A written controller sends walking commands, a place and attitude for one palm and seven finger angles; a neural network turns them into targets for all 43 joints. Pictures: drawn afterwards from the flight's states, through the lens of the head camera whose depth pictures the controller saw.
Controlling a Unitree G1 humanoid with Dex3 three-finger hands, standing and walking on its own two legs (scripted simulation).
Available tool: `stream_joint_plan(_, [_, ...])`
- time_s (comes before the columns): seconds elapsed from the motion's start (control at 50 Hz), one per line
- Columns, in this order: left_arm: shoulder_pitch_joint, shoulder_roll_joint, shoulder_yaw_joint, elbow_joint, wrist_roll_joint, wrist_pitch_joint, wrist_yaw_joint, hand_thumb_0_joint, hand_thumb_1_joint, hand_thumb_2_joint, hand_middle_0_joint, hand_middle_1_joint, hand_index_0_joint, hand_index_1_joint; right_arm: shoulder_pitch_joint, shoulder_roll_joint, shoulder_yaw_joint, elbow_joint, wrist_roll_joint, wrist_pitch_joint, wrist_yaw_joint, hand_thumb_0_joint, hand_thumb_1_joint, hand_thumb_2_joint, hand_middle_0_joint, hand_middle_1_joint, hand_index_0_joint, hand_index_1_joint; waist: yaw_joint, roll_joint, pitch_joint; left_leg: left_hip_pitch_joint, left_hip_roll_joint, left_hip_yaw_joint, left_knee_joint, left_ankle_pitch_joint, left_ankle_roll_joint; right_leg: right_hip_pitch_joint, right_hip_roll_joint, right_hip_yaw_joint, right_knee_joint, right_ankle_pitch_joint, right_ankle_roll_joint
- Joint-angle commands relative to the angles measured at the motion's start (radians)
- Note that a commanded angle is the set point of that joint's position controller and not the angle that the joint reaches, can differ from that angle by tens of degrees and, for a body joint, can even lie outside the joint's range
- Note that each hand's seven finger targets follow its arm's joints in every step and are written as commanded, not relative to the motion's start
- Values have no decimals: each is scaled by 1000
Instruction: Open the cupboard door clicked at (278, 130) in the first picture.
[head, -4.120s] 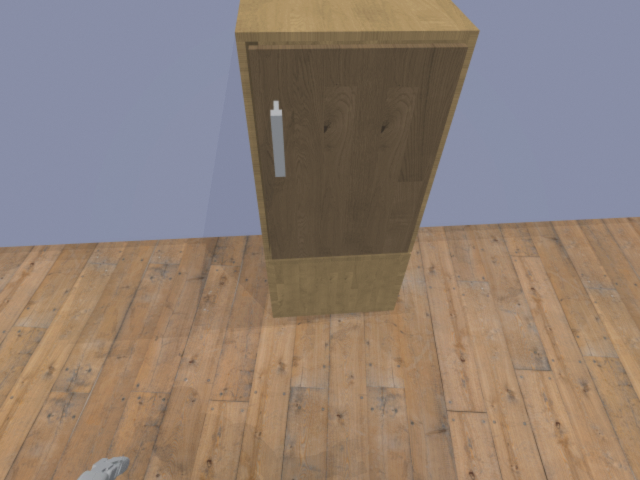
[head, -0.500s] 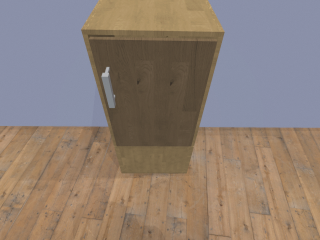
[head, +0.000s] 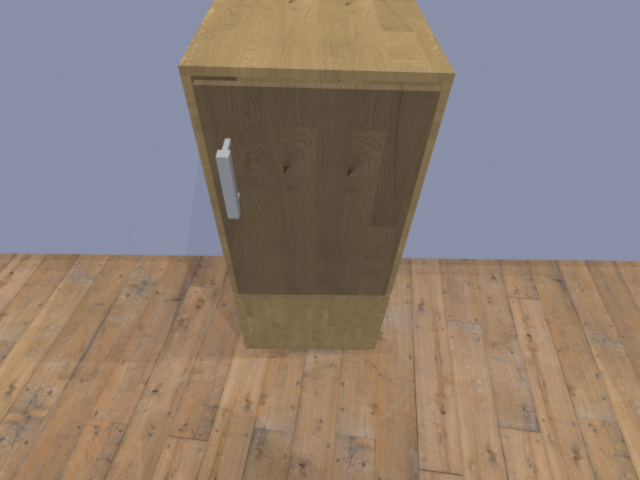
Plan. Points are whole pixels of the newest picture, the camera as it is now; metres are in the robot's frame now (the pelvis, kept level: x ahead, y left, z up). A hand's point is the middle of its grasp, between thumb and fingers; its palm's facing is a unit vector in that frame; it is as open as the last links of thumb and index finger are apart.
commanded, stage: come to a stop and stand still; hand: left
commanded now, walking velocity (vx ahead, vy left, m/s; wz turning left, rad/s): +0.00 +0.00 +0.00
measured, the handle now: (230, 179) +0.61 +0.22 +0.01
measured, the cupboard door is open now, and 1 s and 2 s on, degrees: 0 0 0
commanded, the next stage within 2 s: look again from close up in 0.02 s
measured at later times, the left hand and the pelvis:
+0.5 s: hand out of the picture +0.03 +0.19 -0.17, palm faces +0.03 -0.97 -0.23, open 7.3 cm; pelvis +0.02 +0.02 -0.01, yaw +0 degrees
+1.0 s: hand (196, 370) +0.25 +0.18 +0.00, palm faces +0.16 -0.99 -0.03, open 7.8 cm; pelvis +0.01 -0.02 -0.04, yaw +0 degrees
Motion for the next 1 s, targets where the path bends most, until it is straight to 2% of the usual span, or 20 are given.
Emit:
stream_joint_plan(0.0, [52, 83, 9, -27, 3, -17, 3, 0, 900, 900, -200, -300, -200, -300, 69, -93, -10, -15, 4, -17, -12, 0, -900, -900, 200, 300, 200, 300, -6, 23, 75, -105, 96, -96, -114, 16, 16, 6, -87, 102, -73, -3, -8])
stream_joint_plan(0.08, [51, 85, 9, -28, 4, -17, 5, 0, 900, 900, -200, -300, -200, -300, 79, -91, -10, -10, 5, -19, -11, 0, -900, -900, 200, 300, 200, 300, -5, 11, 78, -109, 99, -94, -115, 27, 18, 16, -90, 94, -63, 11, -7])
stream_joint_plan(0.1, [109, 124, -5, -11, 15, -44, 45, 0, 900, 900, -200, -300, -200, -300, -49, -128, -4, -90, 10, -41, 10, 0, -900, -900, 200, 300, 200, 300, 35, 15, 94, -176, 103, -34, 100, 101, -16, -2, -151, 138, 5, 365, -16])
stream_joint_plan(0.12, [73, 165, 4, -43, 7, -52, 37, 0, 900, 900, -200, -300, -200, -300, 39, -81, -8, -107, 8, -26, 9, 0, -900, -900, 200, 300, 200, 300, -34, 45, -22, -120, 44, -63, 67, -72, -13, 12, -176, 176, -10, 123, -44])
stream_joint_plan(0.16, [25, 141, 1, -68, 8, -47, 20, 0, 900, 900, -200, -300, -200, -300, 83, -88, -1, -97, -2, -36, 14, 0, -900, -900, 200, 300, 200, 300, -27, 116, 2, -147, 76, -89, 11, -16, 11, -31, -109, 103, 28, -115, -45])
stream_joint_plan(0.36, [1, 106, -5, -80, 4, -30, 2, 0, 900, 900, -200, -300, -200, -300, 89, -125, 3, -114, -1, -43, 5, 0, -900, -900, 200, 300, 200, 300, -12, 7, 112, -198, 91, -139, -97, 9, 38, -26, -80, 78, 59, -32, -27])
stream_joint_plan(0.56, [-9, 126, 7, -86, 2, -35, 5, 0, 900, 900, -200, -300, -200, -300, 77, -133, 2, -80, 0, -49, -1, 0, -900, -900, 200, 300, 200, 300, -12, 5, 14, -81, 90, -93, -49, 199, 32, 33, -95, 87, 67, 121, -29])
stream_joint_plan(0.68, [-17, 132, 10, -81, 2, -35, 6, 0, 900, 900, -200, -300, -200, -300, 62, -132, 2, -62, 1, -46, -4, 0, -900, -900, 200, 300, 200, 300, -12, 15, 18, -65, 91, -82, -39, 235, 27, 40, -98, 88, 70, 177, -32])
stream_joint_plan(0.7, [64, 162, 9, -41, 5, -38, 46, 0, 900, 900, -200, -300, -200, -300, -27, -176, -12, -122, 17, -39, 8, 0, -900, -900, 200, 300, 200, 300, 22, -178, 45, -152, 125, -57, 137, 271, 1, 33, -138, 118, 67, 470, -13])
stream_joint_plan(0.72, [-732, 392, 151, -1576, -175, -268, 35, 0, 877, 890, -202, -315, -202, -315, -45, -338, -41, -461, 63, -197, -34, 0, -900, -900, 200, 300, 200, 300, -93, 73, -444, 76, -4, -68, 38, 361, 17, 83, -35, 89, 134, 367, -29])
stream_joint_plan(0.74, [-248, 297, 106, -1296, -96, -206, 64, 0, 853, 880, -203, -330, -203, -330, -127, -247, -13, -415, 40, -283, -66, 0, -900, -900, 200, 300, 200, 300, -6, 243, -407, 133, 20, -46, 25, 515, 11, 62, 1, 78, 153, 161, -51])
stream_joint_plan(0.76, [-209, 222, 83, -1196, -129, -157, 114, 0, 830, 870, -205, -345, -205, -345, -118, -243, -30, -348, 48, -308, -70, 0, -900, -900, 200, 300, 200, 300, -27, 236, -286, 44, 18, -39, 31, 401, -21, -18, 6, 31, 151, 35, -41])
stream_joint_plan(0.78, [71, 11, -22, -999, -138, -66, 105, 0, 807, 860, -207, -360, -207, -360, -90, -200, -30, -341, 59, -302, -61, 0, -900, -900, 200, 300, 200, 300, -35, 141, -158, -49, 21, -58, 27, 321, -16, -80, 0, 4, 129, 5, -23])
stream_joint_plan(0.8, [-110, 71, 15, -1190, -169, -99, 84, 0, 783, 850, -208, -375, -208, -375, -132, -244, -36, -427, 64, -313, -55, 0, -900, -900, 200, 300, 200, 300, -47, 68, -27, -134, 10, -88, 51, 231, -6, -111, -5, 2, 117, 31, -18])
stream_joint_plan(0.82, [-98, 144, 96, -1199, -161, -150, 63, 0, 760, 840, -210, -390, -210, -390, -119, -267, -58, -453, 47, -324, -54, 0, -900, -900, 200, 300, 200, 300, -59, -12, -77, -154, -4, -76, 96, 167, 4, -143, -4, -2, 114, -10, -15])
stream_joint_plan(0.84, [-71, 157, 132, -1138, -152, -207, 40, 0, 737, 830, -212, -405, -212, -405, -116, -268, -66, -475, 34, -332, -53, 0, -900, -900, 200, 300, 200, 300, -61, -112, -32, -227, -15, -75, 139, 128, 10, -205, 4, -17, 133, -53, -10])
stream_joint_plan(0.9, [251, 69, 176, -900, -204, -375, -102, 0, 667, 800, -217, -450, -217, -450, -148, -250, -87, -567, 20, -336, -14, 0, -900, -900, 200, 300, 200, 300, 32, -276, -42, -434, -37, -53, 289, 42, -2, -300, 3, 0, 267, -109, -6])
stream_joint_plan(0.94, [321, 80, 229, -926, -262, -530, -230, 0, 620, 780, -220, -480, -220, -480, -174, -253, -102, -621, 17, -335, 18, 0, -900, -900, 200, 300, 200, 300, 68, -244, -137, -550, -54, -35, 388, 30, -19, -278, -6, 35, 375, -19, -10])
stream_joint_plan(0.96, [360, 121, 286, -901, -284, -587, -305, 0, 597, 770, -222, -495, -222, -495, -166, -263, -112, -646, 21, -327, 38, 0, -900, -900, 200, 300, 200, 300, 89, -140, -184, -566, -62, -34, 436, 64, -30, -244, -20, 66, 437, 85, -24])
stream_joint_plan(0.98, [331, 141, 293, -935, -302, -645, -378, 0, 573, 760, -223, -510, -223, -510, -186, -267, -109, -676, 23, -324, 50, 0, -900, -900, 200, 300, 200, 300, 82, -82, -227, -603, -67, -26, 485, 61, -34, -255, -33, 89, 477, 133, -25])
